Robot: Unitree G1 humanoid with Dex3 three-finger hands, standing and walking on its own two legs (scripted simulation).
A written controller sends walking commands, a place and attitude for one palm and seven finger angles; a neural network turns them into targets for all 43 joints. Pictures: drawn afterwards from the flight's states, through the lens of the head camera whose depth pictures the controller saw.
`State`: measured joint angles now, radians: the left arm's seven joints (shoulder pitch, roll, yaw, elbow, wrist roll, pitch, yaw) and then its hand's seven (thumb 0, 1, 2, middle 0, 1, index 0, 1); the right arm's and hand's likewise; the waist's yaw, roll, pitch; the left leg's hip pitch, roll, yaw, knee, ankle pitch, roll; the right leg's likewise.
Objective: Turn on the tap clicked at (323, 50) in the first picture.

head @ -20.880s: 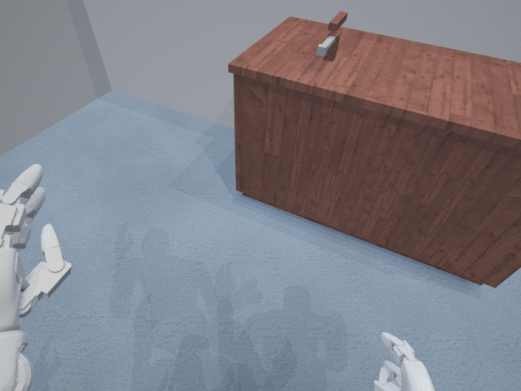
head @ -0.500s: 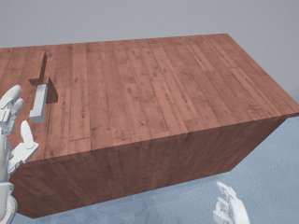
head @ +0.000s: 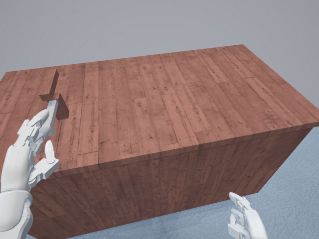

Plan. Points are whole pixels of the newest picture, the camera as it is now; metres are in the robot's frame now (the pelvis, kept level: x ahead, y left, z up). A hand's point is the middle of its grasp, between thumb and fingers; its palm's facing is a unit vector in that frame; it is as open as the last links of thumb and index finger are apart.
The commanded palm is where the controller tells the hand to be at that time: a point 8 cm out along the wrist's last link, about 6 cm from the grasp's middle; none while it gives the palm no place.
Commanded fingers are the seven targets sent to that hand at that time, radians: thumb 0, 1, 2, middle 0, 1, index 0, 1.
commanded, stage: turn the palm inward beside the body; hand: left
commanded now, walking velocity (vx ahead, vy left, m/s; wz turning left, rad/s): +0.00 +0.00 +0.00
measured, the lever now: (46, 129) +0.36 +0.36 +0.07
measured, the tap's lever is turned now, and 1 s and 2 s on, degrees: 0 0 0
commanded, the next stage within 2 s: reach beside the lever's end, fingers flat in 1.92 s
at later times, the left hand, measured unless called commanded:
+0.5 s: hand (60, 168) +0.21 +0.22 +0.14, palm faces +0.48 -0.84 -0.27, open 7.5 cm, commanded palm +0.15 +0.26 +0.16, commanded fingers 0.00 0.90 0.90 -0.20 -0.30 -0.20 -0.30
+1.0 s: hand (48, 177) +0.20 +0.24 +0.13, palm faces +0.47 -0.86 -0.18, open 7.4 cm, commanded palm +0.15 +0.27 +0.14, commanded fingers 0.00 0.90 0.90 -0.20 -0.30 -0.20 -0.30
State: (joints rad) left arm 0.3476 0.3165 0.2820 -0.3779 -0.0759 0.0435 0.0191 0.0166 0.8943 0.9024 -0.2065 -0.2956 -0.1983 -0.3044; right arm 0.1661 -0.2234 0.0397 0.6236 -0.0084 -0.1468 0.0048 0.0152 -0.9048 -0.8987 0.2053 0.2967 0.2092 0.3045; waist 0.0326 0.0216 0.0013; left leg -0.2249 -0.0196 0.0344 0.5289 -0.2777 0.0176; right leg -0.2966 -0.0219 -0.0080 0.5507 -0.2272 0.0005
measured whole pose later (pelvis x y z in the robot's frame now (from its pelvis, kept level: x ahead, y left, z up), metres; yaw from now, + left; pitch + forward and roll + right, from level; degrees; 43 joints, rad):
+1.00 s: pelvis +0.03 -0.01 -0.01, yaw +3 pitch +2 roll +0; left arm 0.51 0.25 0.26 -0.47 -0.20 -0.04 0.09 0.02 0.89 0.90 -0.21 -0.30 -0.20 -0.31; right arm 0.20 -0.21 0.03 0.64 0.02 -0.28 -0.08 0.02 -0.91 -0.90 0.20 0.30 0.21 0.30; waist 0.09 0.04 -0.07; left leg -0.34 -0.02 -0.04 0.69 -0.38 0.00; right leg -0.37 -0.02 -0.07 0.67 -0.33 -0.01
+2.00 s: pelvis +0.03 -0.05 -0.02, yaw +5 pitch +2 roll +0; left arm 0.58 0.22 0.22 -0.51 -0.27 0.03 0.11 0.02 0.89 0.90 -0.21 -0.30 -0.20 -0.30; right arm 0.23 -0.25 0.03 0.64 0.04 -0.33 -0.09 0.02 -0.91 -0.90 0.20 0.30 0.21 0.30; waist 0.08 0.07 -0.07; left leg -0.36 0.01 -0.09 0.71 -0.39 -0.04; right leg -0.39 0.01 -0.12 0.70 -0.36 -0.06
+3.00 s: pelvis +0.01 -0.02 -0.01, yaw +4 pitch +3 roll +0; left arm 0.13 0.32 0.42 0.03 -0.27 -0.03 0.02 0.02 0.90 0.90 -0.19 -0.24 -0.18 -0.25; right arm 0.19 -0.24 0.03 0.71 0.05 -0.28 -0.12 0.02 -0.91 -0.90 0.20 0.30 0.21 0.30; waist 0.05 0.04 -0.03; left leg -0.36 -0.01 -0.05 0.65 -0.34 -0.01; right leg -0.39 -0.01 -0.08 0.63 -0.29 -0.03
